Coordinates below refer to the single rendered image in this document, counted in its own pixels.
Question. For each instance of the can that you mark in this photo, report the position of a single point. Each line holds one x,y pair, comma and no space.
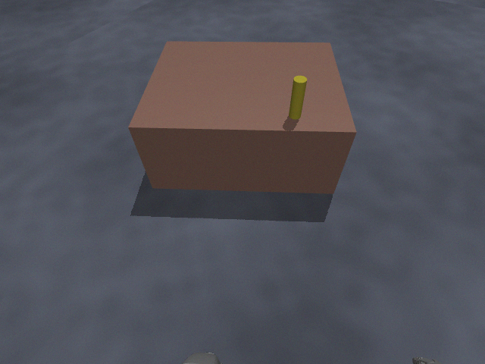
297,97

